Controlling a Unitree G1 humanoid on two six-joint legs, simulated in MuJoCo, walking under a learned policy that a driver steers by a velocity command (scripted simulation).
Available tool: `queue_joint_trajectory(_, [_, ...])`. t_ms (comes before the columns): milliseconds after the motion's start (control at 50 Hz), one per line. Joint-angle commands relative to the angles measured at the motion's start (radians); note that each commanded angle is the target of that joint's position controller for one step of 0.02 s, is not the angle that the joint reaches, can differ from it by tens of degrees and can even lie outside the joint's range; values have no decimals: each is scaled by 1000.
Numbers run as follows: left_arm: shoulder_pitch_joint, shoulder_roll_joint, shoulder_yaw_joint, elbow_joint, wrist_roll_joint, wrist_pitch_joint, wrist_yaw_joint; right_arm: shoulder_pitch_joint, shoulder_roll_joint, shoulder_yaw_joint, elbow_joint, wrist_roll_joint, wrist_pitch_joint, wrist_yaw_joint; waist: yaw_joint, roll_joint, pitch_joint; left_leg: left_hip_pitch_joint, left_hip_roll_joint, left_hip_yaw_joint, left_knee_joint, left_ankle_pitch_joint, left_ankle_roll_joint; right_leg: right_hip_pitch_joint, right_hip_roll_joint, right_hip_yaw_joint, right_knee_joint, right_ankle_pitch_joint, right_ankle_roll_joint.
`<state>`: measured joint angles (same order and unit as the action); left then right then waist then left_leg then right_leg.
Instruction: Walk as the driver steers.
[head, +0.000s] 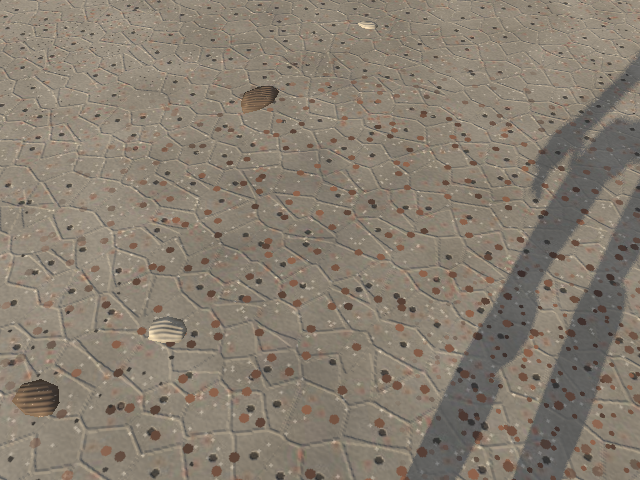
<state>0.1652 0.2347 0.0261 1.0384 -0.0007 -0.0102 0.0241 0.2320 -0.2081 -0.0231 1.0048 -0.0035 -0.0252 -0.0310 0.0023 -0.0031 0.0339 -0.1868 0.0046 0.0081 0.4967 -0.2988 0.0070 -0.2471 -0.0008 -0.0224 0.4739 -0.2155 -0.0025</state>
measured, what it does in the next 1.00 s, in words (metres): lifts its left foot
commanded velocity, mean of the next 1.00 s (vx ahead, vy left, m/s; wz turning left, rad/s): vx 0.04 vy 0.00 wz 0.07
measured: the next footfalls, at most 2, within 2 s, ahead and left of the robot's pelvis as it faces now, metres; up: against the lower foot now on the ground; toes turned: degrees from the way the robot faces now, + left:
left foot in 1.14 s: +0.08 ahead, +0.14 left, +0.00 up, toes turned +13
right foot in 1.66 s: +0.16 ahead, -0.06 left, +0.00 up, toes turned +29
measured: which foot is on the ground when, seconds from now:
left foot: down 0.00-0.82, up 0.84-1.00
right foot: down 0.00-1.00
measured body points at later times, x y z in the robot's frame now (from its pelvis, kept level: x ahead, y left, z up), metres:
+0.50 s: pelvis +0.01 +0.01 +0.00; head +0.02 +0.01 +0.45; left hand +0.08 +0.26 -0.15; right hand +0.04 -0.24 -0.15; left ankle -0.02 +0.11 -0.74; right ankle +0.02 -0.12 -0.74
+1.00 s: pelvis +0.04 +0.00 +0.00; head +0.07 +0.00 +0.45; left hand +0.06 +0.28 -0.14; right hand +0.15 -0.26 -0.14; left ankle +0.00 +0.11 -0.69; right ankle +0.02 -0.11 -0.74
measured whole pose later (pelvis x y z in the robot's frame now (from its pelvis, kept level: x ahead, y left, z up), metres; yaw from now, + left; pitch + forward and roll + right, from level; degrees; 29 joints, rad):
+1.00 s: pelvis +0.04 +0.00 +0.00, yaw +6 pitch +1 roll +0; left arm 0.17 0.25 0.06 1.05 0.00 -0.01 0.08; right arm 0.17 -0.24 -0.07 0.94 0.03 0.03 -0.05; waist 0.01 0.00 0.05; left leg -0.42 0.02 0.02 0.95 -0.53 -0.05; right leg -0.20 -0.04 -0.13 0.47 -0.29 -0.01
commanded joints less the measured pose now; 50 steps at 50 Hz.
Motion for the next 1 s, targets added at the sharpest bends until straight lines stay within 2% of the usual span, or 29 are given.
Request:
queue_joint_trajectory(20, [-6,95,17,-19,-4,-2,6,43,-122,-24,-20,2,-2,-1,-6,4,-66,-8,52,-49,-80,320,26,96,-37,41,-26,260,-35])
queue_joint_trajectory(180, [-16,105,21,22,-5,14,16,41,-109,-23,2,1,7,1,0,11,-48,3,44,-38,-93,345,26,115,-41,44,-27,271,-30])
queue_joint_trajectory(520, [-22,90,25,75,-2,19,21,62,-93,-17,40,-2,10,-8,3,11,-5,-23,32,-27,-130,190,22,98,-38,42,-58,169,-19])
queue_joint_trajectory(540, [-2,78,22,87,-2,20,21,84,-86,-17,53,-1,12,-9,3,16,-26,-14,24,-20,-139,83,26,104,-24,25,-53,68,-20])
queue_joint_trajectory(560, [4,80,25,91,-7,21,21,93,-101,-23,57,6,15,-12,0,29,-10,-29,21,-28,-148,-94,44,76,4,-2,-22,-93,-24])
queue_joint_trajectory(580, [1,84,28,89,-12,20,22,90,-127,-32,50,12,16,-15,-4,55,25,-56,39,-67,-169,-292,73,15,26,-25,21,-258,-31])
queue_joint_trajectory(600, [-20,84,29,76,-12,12,20,100,-146,-39,43,17,13,-17,-16,80,72,-75,88,-138,-211,-443,107,-67,32,-32,70,-338,-37])
queue_joint_trajectory(620, [-57,60,22,56,-8,-2,18,109,-156,-42,38,20,5,-18,-27,119,117,-83,158,-233,-266,-463,143,-129,34,-46,140,-260,-34])
queue_joint_trajectory(640, [-57,31,15,51,-4,-16,13,91,-162,-44,34,16,-5,-17,-17,149,135,-89,223,-310,-287,-394,174,-143,12,-28,183,-172,-38])
queue_joint_trajectory(660, [-30,18,11,57,2,-25,8,64,-141,-39,28,11,-15,-15,4,144,132,-111,236,-310,-257,-247,178,-107,-16,1,173,-130,-44])
queue_joint_trajectory(680, [14,16,9,71,8,-29,3,30,-112,-30,22,8,-22,-11,37,120,108,-129,202,-245,-197,-84,150,-37,-29,13,98,-71,-49])
queue_joint_trajectory(700, [59,33,9,86,15,-28,0,14,-103,-28,18,7,-24,-6,51,66,84,-154,130,-148,-119,27,95,51,-41,39,2,72,-52])
queue_joint_trajectory(720, [62,106,25,95,5,-25,-1,63,-86,-29,17,4,-23,-7,3,-55,60,-141,12,-14,-36,73,35,71,-48,75,-2,190,-68])
queue_joint_trajectory(740, [60,103,21,95,-5,-22,1,111,-41,-15,31,-3,-17,-10,-9,-125,17,-119,-18,18,-5,80,-5,95,-82,115,-21,224,-98])
queue_joint_trajectory(760, [62,87,16,89,-8,-22,3,111,-45,-12,29,2,-10,-13,-2,-107,4,-109,-9,-6,6,112,-20,115,-113,145,-30,283,-114])
queue_joint_trajectory(780, [61,119,25,77,-8,-22,9,79,-72,-16,8,11,-5,-18,9,-80,-1,-131,-11,-16,40,157,-25,148,-127,152,-16,375,-121])
queue_joint_trajectory(800, [79,161,39,67,-7,-22,16,42,-98,-20,-20,16,0,-24,26,-67,-36,-165,-14,-21,100,181,-25,201,-157,173,0,484,-138])
queue_joint_trajectory(820, [115,177,46,66,-4,-21,26,25,-102,-22,-41,18,5,-26,39,-84,-84,-203,-18,-21,176,112,-28,256,-214,206,1,613,-171])
queue_joint_trajectory(840, [137,174,47,64,-1,-17,35,15,-91,-24,-57,22,13,-25,42,-135,-108,-248,-30,-11,278,-118,-36,284,-292,253,-21,713,-218])
queue_joint_trajectory(860, [150,171,48,51,6,-17,44,-8,-99,-33,-72,29,23,-25,60,-171,-110,-313,-27,-23,497,-375,-50,284,-382,316,-58,745,-283])
queue_joint_trajectory(880, [144,180,51,32,9,-19,50,-16,-109,-44,-79,33,31,-21,55,-121,-99,-359,-5,-55,664,-422,-57,258,-411,319,-83,695,-310])
queue_joint_trajectory(900, [95,190,56,5,5,-21,54,-13,-96,-48,-82,38,38,-19,30,-85,-70,-374,23,-71,685,-377,-55,207,-391,268,-111,578,-292])
queue_joint_trajectory(920, [36,185,57,-17,-3,-20,58,-14,-84,-50,-87,41,44,-20,6,-76,-29,-366,48,-70,613,-318,-55,150,-354,207,-143,449,-252])
queue_joint_trajectory(940, [4,174,58,-29,-5,-16,62,-28,-83,-53,-95,38,48,-23,-1,-80,-6,-349,53,-46,542,-274,-59,119,-324,159,-158,387,-222])
queue_joint_trajectory(1000, [-12,198,71,-39,-4,-2,71,-63,-62,-50,-131,36,50,-14,3,-112,-28,-243,43,18,353,-174,-59,91,-287,49,-146,432,-199])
